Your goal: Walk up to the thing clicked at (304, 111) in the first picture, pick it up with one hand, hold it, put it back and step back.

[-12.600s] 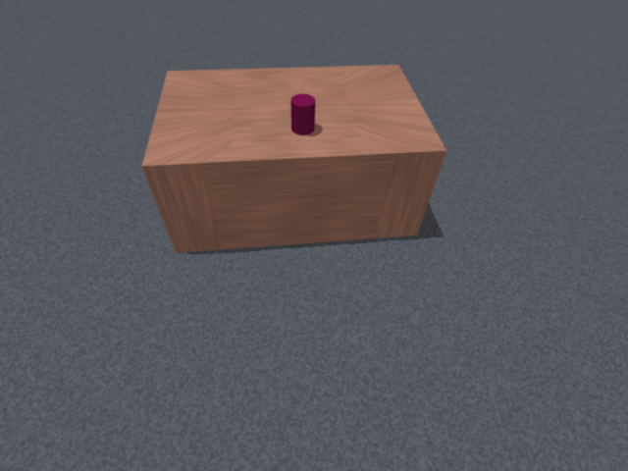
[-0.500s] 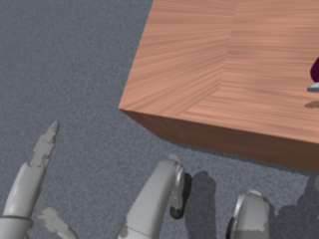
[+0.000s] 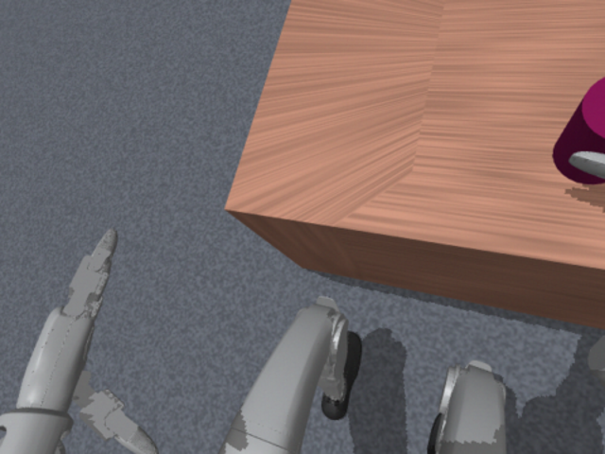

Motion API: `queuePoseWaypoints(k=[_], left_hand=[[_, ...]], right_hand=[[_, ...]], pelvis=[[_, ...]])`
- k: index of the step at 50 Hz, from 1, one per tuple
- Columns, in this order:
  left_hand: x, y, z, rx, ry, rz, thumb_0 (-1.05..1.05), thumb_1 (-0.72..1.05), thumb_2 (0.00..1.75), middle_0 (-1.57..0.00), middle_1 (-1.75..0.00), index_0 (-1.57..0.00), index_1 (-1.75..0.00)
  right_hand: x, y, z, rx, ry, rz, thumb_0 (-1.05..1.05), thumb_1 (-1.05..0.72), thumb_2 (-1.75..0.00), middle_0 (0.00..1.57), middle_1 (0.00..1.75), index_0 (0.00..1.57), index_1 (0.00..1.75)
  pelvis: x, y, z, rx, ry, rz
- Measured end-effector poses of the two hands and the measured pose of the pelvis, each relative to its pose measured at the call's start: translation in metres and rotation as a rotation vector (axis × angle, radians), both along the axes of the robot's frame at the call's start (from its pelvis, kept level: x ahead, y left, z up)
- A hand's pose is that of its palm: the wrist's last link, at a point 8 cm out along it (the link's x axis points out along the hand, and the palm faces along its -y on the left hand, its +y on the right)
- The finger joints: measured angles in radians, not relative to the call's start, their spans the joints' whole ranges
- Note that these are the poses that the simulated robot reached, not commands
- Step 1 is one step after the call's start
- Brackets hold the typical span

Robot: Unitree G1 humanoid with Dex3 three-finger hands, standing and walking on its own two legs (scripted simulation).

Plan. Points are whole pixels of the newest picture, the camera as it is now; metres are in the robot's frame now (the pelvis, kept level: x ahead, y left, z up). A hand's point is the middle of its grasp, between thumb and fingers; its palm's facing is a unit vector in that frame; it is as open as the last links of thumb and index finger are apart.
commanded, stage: close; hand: right
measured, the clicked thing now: out of the picture +0.56 -0.19 -0.05
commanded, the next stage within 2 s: settle in 0.08 s
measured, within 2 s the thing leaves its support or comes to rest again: leaves its support in 0.30 s
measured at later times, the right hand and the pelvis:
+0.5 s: hand out of the picture +0.54 -0.22 -0.01, palm faces +0.23 +0.97 +0.00, open 11.3 cm; pelvis +0.00 +0.00 +0.01, yaw +0 degrees
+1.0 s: hand out of the picture +0.56 -0.23 +0.03, palm faces +0.24 +0.97 +0.00, open 11.3 cm; pelvis +0.02 +0.00 +0.04, yaw -1 degrees
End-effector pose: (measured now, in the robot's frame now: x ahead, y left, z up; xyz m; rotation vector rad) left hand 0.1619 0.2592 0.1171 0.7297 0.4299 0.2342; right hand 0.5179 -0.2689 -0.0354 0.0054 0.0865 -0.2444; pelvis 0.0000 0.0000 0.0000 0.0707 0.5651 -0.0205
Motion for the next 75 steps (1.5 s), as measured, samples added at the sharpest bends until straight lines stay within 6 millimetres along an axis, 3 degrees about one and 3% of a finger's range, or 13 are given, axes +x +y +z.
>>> queuePoseWaypoints(k=[7,13,24,30,35,43,57,75], left_hand=[[-0.001,-0.005,-0.001,-0.020,-0.007,-0.013,-0.01,-0.57,0.08,-0.06,-0.04,-0.05,-0.05],[-0.005,0.003,-0.004,0.001,0.012,0.011,-0.01,-0.57,0.08,-0.06,-0.04,-0.05,-0.05],[0.000,-0.005,0.010,-0.019,-0.021,-0.013,-0.01,-0.58,0.08,-0.07,-0.04,-0.06,-0.06],[-0.006,0.002,0.001,-0.054,0.018,0.036,-0.01,-0.58,0.08,-0.07,-0.04,-0.06,-0.06],[0.000,0.001,0.001,-0.076,0.010,0.038,-0.01,-0.58,0.09,-0.07,-0.04,-0.05,-0.06],[0.008,-0.006,0.010,-0.103,-0.002,0.017,-0.01,-0.58,0.08,-0.06,-0.04,-0.05,-0.06],[0.015,0.000,0.004,-0.128,0.050,0.055,-0.01,-0.58,0.09,-0.06,-0.04,-0.04,-0.06],[0.022,0.002,0.011,-0.171,0.044,0.064,-0.01,-0.56,0.08,-0.06,-0.04,-0.05,-0.05]], right_hand=[[-0.009,0.000,0.000,-0.001,-0.002,0.015,-0.02,0.43,-0.47,0.81,0.72,0.91,0.77],[-0.013,-0.001,-0.001,0.012,-0.002,-0.004,-0.02,0.50,-0.55,0.79,0.80,0.89,0.85],[-0.009,0.000,0.023,-0.002,-0.018,0.019,-0.04,0.61,-0.73,0.73,0.97,0.84,1.02],[-0.004,-0.003,0.045,-0.004,-0.028,-0.005,-0.04,0.61,-0.74,0.71,1.00,0.82,1.05],[0.001,-0.002,0.056,-0.015,-0.024,0.015,-0.04,0.61,-0.75,0.70,1.02,0.81,1.06],[0.001,-0.003,0.064,0.009,-0.008,0.006,-0.05,0.61,-0.77,0.69,1.04,0.79,1.08],[0.013,0.001,0.080,-0.004,-0.016,0.021,-0.05,0.61,-0.79,0.67,1.06,0.78,1.10],[0.008,0.007,0.099,0.002,-0.016,0.016,-0.05,0.61,-0.80,0.64,1.09,0.75,1.14]], pelvis=[[0.000,-0.001,0.000,-0.004,0.000,-0.001],[-0.001,-0.002,0.000,-0.002,-0.004,-0.004],[0.001,-0.001,0.010,0.000,-0.019,-0.007],[0.003,-0.002,0.019,-0.003,-0.031,-0.008],[0.005,-0.003,0.024,-0.006,-0.036,-0.005],[0.011,-0.003,0.035,-0.009,-0.041,-0.008],[0.020,-0.001,0.047,-0.010,-0.040,-0.006],[0.029,0.001,0.063,-0.019,-0.061,-0.006]])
